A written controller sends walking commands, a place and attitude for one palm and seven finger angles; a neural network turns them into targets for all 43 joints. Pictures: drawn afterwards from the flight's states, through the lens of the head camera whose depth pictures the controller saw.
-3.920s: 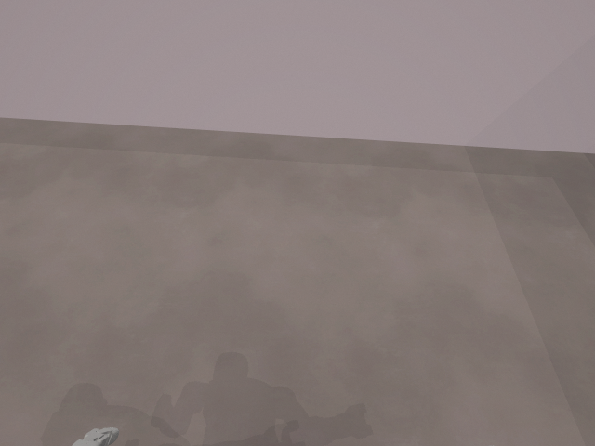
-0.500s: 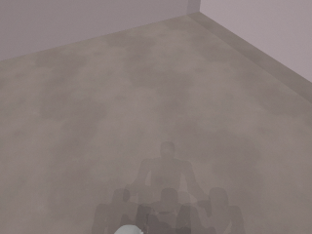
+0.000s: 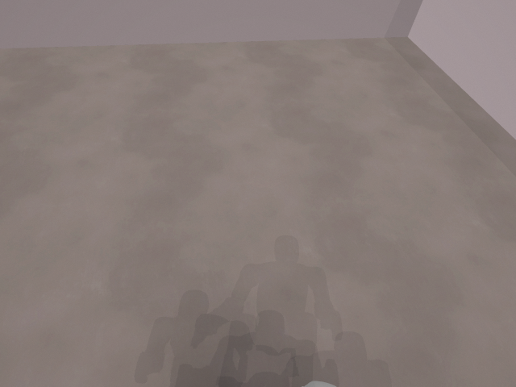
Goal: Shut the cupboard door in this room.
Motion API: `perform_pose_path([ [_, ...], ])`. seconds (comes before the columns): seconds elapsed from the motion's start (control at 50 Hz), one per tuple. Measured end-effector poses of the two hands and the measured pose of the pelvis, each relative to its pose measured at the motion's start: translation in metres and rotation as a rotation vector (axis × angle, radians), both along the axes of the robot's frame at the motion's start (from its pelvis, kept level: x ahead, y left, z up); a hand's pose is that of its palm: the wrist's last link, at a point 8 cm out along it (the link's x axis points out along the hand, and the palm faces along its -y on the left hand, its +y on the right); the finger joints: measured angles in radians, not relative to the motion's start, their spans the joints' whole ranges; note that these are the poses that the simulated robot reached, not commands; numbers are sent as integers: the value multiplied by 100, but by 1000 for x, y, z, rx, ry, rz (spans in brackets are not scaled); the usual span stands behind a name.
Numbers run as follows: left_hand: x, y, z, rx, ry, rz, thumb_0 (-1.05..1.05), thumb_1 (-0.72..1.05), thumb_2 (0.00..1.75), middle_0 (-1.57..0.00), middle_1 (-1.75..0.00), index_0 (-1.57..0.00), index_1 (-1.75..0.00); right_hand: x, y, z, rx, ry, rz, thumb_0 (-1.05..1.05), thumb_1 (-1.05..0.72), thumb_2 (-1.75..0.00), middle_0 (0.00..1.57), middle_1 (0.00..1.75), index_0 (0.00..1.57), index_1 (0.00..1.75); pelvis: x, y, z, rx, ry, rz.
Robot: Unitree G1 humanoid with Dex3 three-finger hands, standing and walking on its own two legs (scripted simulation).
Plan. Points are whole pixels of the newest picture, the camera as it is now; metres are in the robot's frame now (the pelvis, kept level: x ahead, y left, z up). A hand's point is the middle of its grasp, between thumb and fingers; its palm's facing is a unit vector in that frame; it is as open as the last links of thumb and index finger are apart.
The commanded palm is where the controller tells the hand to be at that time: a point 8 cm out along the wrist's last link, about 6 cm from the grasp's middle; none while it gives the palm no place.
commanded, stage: turn or walk to find it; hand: left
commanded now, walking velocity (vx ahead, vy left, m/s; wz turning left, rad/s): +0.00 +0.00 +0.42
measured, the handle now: out of the picture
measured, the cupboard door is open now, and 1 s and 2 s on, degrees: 74 74 74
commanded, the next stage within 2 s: none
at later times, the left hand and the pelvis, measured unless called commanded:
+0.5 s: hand out of the picture -0.01 +0.15 -0.15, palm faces +0.25 -0.94 -0.25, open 7.4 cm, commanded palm none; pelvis -0.03 -0.05 +0.00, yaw +14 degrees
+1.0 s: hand out of the picture -0.08 +0.20 -0.16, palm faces +0.44 -0.86 -0.25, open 7.4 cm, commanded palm none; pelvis -0.07 -0.03 +0.00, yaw +25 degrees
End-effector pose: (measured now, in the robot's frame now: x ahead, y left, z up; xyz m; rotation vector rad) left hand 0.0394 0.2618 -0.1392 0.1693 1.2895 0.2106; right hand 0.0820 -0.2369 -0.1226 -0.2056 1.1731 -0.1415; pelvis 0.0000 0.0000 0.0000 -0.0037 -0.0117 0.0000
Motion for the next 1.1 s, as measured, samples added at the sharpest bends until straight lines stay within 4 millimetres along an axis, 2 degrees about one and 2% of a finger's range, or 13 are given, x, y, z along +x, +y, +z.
perform_pose_path([
  [0.1, 13, -13, 9, 14, -68, 4, 1, 91, 90, -19, -30, -20, -30, -15, -6, -9, 29, 30, 6, 0, -90, -90, 21, 30, 20, 30, -7, -9, 0, 6, 3, 41],
  [0.2, 20, -37, 16, 38, -147, 5, 1, 91, 90, -19, -30, -20, -30, -32, -27, -28, 58, 72, 11, 0, -90, -90, 21, 30, 20, 30, -16, -30, -8, 27, 9, 81],
  [0.24, 14, -47, 20, 48, -167, 11, 1, 91, 90, -19, -30, -20, -30, -36, -37, -34, 63, 89, 16, 0, -90, -90, 21, 30, 20, 30, -20, -36, -10, 16, 1, 107],
  [0.34, -14, -63, 28, 44, -155, 68, 0, 90, 90, -20, -30, -20, -30, -41, -56, -29, 52, 136, 51, 0, -91, -90, 20, 30, 20, 30, -25, -47, -1, 34, -6, 159],
  [0.44, -45, -70, 24, 29, -113, 129, 1, 90, 90, -20, -30, -20, -30, -40, -62, -22, 27, 165, 98, 0, -91, -90, 20, 30, 20, 30, -29, -50, 3, 42, -4, 213],
  [0.5, -68, -66, 19, 24, -86, 174, 0, 91, 90, -20, -30, -20, -30, -33, -58, -20, 10, 179, 142, 0, -91, -90, 20, 30, 20, 30, -33, -47, 2, 42, 0, 241],
  [0.56, -95, -58, 12, 15, -47, 220, 0, 91, 90, -20, -30, -20, -30, -18, -45, -17, -6, 163, 193, 0, -91, -90, 20, 30, 19, 30, -39, -41, 0, 37, 3, 267],
  [0.68, -155, -32, -16, -11, 39, 323, 1, 90, 90, -20, -30, -20, -30, 18, -3, -13, -36, 39, 302, 0, -91, -90, 20, 30, 20, 30, -54, -19, -14, 9, 11, 322],
  [0.74, -172, -23, -17, -12, 80, 349, 1, 91, 90, -20, -30, -20, -30, 24, 16, -4, -34, -2, 339, 0, -91, -90, 20, 30, 20, 30, -59, -14, -11, 10, 6, 332],
  [0.82, -176, -17, -7, -11, 52, 376, 1, 91, 90, -19, -30, -20, -30, 25, 31, 2, -22, -13, 374, 0, -91, -90, 20, 30, 20, 30, -64, -11, -3, 3, 2, 361],
  [0.92, -165, -18, 4, 8, -11, 391, 1, 91, 90, -19, -30, -20, -30, 21, 36, -2, 7, -2, 399, 0, -90, -90, 21, 30, 20, 30, -67, -14, 0, 3, 4, 399],
  [1.0, -150, -26, 10, 29, -65, 392, 1, 91, 90, -19, -30, -20, -30, 16, 26, -12, 27, 25, 406, 0, -90, -90, 21, 30, 20, 30, -68, -25, -2, 11, 7, 431],
  [1.1, -139, -48, 16, 72, -134, 396, 1, 91, 90, -19, -30, -20, -30, 13, 3, -32, 49, 68, 412, 0, -90, -90, 21, 30, 20, 30, -67, -45, -10, 18, 8, 477],
])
